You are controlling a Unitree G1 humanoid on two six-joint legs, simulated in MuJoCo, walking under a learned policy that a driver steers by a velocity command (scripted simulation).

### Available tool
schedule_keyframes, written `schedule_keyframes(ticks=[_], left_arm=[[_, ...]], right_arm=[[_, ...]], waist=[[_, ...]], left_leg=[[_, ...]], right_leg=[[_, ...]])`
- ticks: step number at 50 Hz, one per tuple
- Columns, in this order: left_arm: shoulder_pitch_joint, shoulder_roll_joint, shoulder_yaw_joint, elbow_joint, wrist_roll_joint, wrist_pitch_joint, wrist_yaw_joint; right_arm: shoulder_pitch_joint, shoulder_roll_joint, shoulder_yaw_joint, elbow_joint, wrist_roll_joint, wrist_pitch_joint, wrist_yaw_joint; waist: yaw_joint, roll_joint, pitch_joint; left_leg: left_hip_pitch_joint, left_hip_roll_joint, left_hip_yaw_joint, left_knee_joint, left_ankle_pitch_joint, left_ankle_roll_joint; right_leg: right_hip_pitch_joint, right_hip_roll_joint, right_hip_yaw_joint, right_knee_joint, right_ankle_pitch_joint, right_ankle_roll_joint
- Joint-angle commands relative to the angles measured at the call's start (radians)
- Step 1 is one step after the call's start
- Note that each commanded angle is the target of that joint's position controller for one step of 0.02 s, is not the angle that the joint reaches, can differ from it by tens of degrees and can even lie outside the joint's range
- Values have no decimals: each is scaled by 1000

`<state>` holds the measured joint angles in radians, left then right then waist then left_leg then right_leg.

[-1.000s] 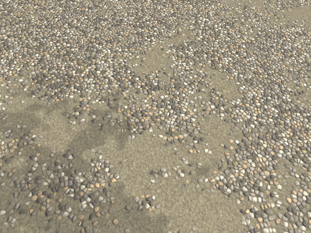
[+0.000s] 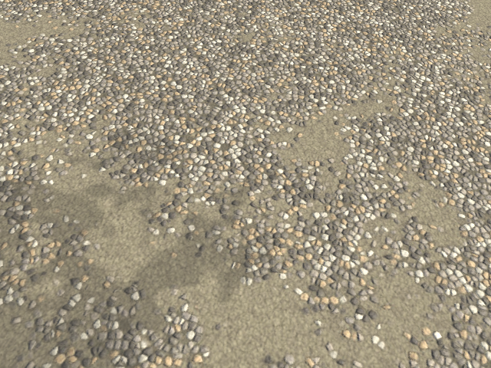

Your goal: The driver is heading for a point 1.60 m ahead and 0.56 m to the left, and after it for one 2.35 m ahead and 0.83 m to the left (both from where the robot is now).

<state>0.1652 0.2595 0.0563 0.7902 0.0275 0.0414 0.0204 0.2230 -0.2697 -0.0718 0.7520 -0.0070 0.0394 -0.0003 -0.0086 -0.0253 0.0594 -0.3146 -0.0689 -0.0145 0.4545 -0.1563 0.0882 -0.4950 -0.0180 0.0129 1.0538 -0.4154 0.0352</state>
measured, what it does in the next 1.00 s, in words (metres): steps on the spot, turning left: right foot, then left foot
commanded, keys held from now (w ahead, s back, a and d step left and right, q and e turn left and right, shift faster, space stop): q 0.80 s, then no key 0.20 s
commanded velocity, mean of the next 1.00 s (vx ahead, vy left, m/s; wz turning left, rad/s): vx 0.01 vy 0.00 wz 0.55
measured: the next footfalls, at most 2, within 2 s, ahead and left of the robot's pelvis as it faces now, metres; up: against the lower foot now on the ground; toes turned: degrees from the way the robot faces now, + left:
right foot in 0.26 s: +0.06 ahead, -0.13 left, +0.00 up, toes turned +14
left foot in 0.72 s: -0.04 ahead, +0.07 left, +0.00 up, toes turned +27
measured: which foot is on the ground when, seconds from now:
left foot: down 0.00-0.26, up 0.28-0.70, down 0.72-1.00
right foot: up 0.00-0.24, down 0.26-0.72, up 0.74-1.00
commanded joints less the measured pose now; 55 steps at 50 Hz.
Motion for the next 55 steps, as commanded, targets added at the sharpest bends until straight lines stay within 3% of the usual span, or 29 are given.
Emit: schedule_keyframes(ticks=[1,5,8,10,12,13,14,15,16,17,18,19,21,25,31,33,34,35,36,37,38,39,40,42,44,46,50,55], left_arm=[[43,62,14,-50,-4,3,4],[-1,69,10,-78,-8,1,8],[7,73,8,-90,-17,-11,12],[40,78,7,-92,-24,-20,16],[117,73,5,-79,-27,-32,23],[151,100,12,-74,-20,-39,32],[141,190,28,-90,-3,-42,41],[36,260,43,-125,6,-37,34],[31,199,30,-131,11,-37,28],[-17,136,12,-140,1,-40,24],[-51,114,6,-151,-2,-41,20],[-59,113,5,-158,-4,-42,23],[-16,111,6,-158,-2,-42,24],[94,143,23,-130,-2,-41,24],[68,185,41,-125,4,-38,-3],[62,198,45,-121,-1,-34,-9],[47,201,46,-120,-11,-31,-10],[58,195,47,-111,-16,-27,-12],[90,154,38,-118,-10,-20,-16],[37,80,12,-201,-2,-9,-11],[-19,122,18,-195,3,4,2],[-11,128,21,-182,-11,9,-1],[4,135,25,-164,-20,3,-6],[58,157,33,-128,-1,0,-14],[81,143,29,-110,-4,6,-21],[65,125,22,-109,-11,14,-22],[31,111,15,-106,-9,21,-17],[36,96,5,-88,-22,11,-3]], right_arm=[[25,-155,-40,-57,-4,-13,0],[31,-167,-46,-67,-13,-2,3],[12,-175,-51,-77,-18,4,11],[-10,-175,-53,-83,-18,7,16],[-52,-169,-53,-89,-6,11,18],[-60,-148,-47,-95,4,10,13],[-11,-77,-31,-103,8,6,9],[-21,-101,-39,-109,-3,4,0],[-26,-164,-55,-99,-33,4,1],[5,-160,-59,-75,-28,6,10],[42,-151,-58,-55,-24,14,18],[57,-146,-57,-48,-22,21,28],[37,-134,-49,-52,-13,28,41],[-53,-108,-32,-90,-7,40,48],[-77,-95,-15,-124,8,39,53],[-62,-96,-15,-128,9,32,51],[-33,-90,-13,-122,3,25,48],[-3,-101,-14,-111,-10,14,38],[32,-183,-31,-109,-28,-3,26],[59,-339,-66,-127,-12,-11,24],[129,-300,-70,-110,-2,-10,22],[78,-241,-48,-108,0,-7,17],[-4,-198,-34,-117,0,-2,11],[-71,-152,-16,-131,5,-3,-1],[-44,-147,-10,-119,4,-10,1],[-15,-151,-9,-104,0,-16,2],[17,-148,-1,-79,-11,-18,-2],[-3,-146,10,-52,-21,-20,-3]], waist=[[1,119,-123],[-25,147,-109],[-24,155,-116],[-12,165,-124],[34,157,-123],[50,115,-116],[14,-82,-119],[4,-231,-41],[-6,-118,-35],[-41,-68,-42],[-60,-63,-45],[-59,-97,-62],[-23,-107,-75],[45,-122,-84],[47,-171,-98],[34,-171,-106],[6,-149,-110],[-18,-91,-116],[-23,121,-120],[-23,345,-83],[-89,205,-121],[-46,165,-77],[-7,142,-38],[22,170,-70],[20,136,-111],[6,130,-101],[-20,148,-70],[-17,144,-61]], left_leg=[[145,235,-286,-149,191,155],[117,227,-364,-163,0,157],[90,220,-414,-145,22,147],[75,212,-453,-130,66,127],[18,173,-464,-99,44,73],[-54,123,-435,-58,-65,17],[-159,16,-301,133,-287,-46],[-288,-127,-81,346,-397,-74],[-231,-39,-111,525,-381,-81],[-204,-37,-109,606,-330,-82],[-200,-33,-95,673,-282,-93],[-220,-27,-78,722,-252,-104],[-254,-13,-46,717,-244,-134],[-278,20,-19,573,-275,-160],[-57,39,74,306,-319,-115],[2,33,95,197,-279,-93],[70,24,105,82,-196,-77],[164,23,74,-57,-69,-62],[292,187,-187,-179,1,-24],[298,454,-548,-158,425,135],[294,450,-496,-127,464,220],[253,387,-406,-124,408,210],[205,309,-331,-138,328,163],[211,231,-249,-133,391,121],[224,226,-229,-127,435,120],[237,231,-241,-138,389,123],[226,244,-278,-151,255,132],[148,241,-307,-117,255,128]], right_leg=[[-36,9,17,-69,15,12],[-1,25,29,-193,11,8],[75,51,27,-283,-5,-7],[146,71,25,-372,-11,-25],[283,87,17,-581,75,-50],[376,32,63,-726,111,-68],[442,-210,294,-849,-3,-121],[318,-375,500,-903,70,-226],[258,-371,429,-850,245,-266],[248,-306,319,-815,357,-250],[263,-244,215,-790,436,-223],[308,-212,154,-771,487,-213],[385,-194,89,-741,595,-219],[518,-245,75,-710,651,-245],[425,-269,-7,-662,654,-227],[408,-278,-21,-620,639,-208],[373,-268,-50,-570,594,-178],[303,-250,-89,-492,492,-123],[122,-174,-169,-271,231,-50],[-132,12,-160,-116,-237,8],[-124,-11,-17,27,-244,6],[-129,-24,9,65,-164,1],[-110,-38,25,33,-68,-3],[-61,-26,2,25,29,4],[-26,-12,-7,23,51,10],[-27,-11,-6,-38,54,12],[13,-8,-2,-185,37,-1],[177,24,-13,-377,6,-33]])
